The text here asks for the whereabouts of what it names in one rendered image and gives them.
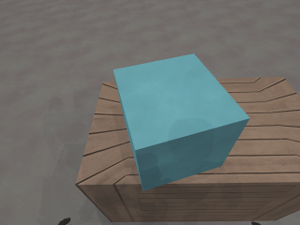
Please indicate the carton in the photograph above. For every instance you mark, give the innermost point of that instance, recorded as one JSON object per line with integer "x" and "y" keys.
{"x": 180, "y": 120}

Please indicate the pedestal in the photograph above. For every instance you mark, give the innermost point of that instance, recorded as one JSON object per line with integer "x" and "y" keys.
{"x": 258, "y": 181}

